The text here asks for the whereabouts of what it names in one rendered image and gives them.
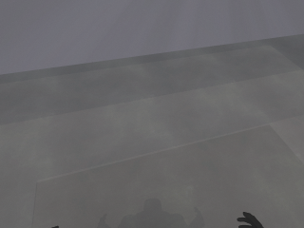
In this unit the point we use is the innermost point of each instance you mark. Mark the right robot hand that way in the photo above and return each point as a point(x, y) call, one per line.
point(249, 219)

